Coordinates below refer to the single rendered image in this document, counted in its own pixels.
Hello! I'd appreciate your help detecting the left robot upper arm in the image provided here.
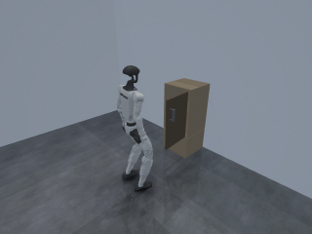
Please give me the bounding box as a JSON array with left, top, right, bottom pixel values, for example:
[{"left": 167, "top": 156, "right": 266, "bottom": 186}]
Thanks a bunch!
[{"left": 116, "top": 85, "right": 126, "bottom": 109}]

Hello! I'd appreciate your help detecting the right robot upper arm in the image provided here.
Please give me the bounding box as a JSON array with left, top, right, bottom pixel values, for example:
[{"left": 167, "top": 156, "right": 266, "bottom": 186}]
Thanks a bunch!
[{"left": 133, "top": 91, "right": 144, "bottom": 123}]

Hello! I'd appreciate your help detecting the left robot forearm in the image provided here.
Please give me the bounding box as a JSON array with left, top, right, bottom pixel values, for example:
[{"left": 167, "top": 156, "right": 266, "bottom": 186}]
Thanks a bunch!
[{"left": 117, "top": 107, "right": 127, "bottom": 123}]

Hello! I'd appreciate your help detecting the cupboard door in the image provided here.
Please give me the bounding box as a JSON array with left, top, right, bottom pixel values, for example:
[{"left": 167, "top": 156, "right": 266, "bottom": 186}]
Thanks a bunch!
[{"left": 165, "top": 92, "right": 188, "bottom": 150}]

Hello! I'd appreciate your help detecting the robot head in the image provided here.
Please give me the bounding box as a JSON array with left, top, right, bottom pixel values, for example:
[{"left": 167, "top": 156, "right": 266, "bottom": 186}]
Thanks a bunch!
[{"left": 122, "top": 65, "right": 140, "bottom": 92}]

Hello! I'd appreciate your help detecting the right robot thigh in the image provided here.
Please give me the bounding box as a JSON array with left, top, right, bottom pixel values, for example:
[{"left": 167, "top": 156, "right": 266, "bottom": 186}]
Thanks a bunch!
[{"left": 133, "top": 130, "right": 153, "bottom": 165}]

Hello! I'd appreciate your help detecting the handle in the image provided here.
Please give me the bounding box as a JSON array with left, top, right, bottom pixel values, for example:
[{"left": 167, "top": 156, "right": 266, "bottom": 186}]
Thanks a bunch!
[{"left": 169, "top": 108, "right": 176, "bottom": 122}]

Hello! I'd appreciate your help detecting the right robot forearm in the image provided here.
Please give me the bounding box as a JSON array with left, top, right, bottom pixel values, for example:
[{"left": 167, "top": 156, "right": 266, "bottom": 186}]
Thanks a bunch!
[{"left": 136, "top": 116, "right": 148, "bottom": 143}]

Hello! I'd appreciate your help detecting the right robot hand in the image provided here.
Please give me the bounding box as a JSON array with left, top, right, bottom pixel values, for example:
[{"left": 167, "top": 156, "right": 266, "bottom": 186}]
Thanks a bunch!
[{"left": 142, "top": 141, "right": 153, "bottom": 158}]

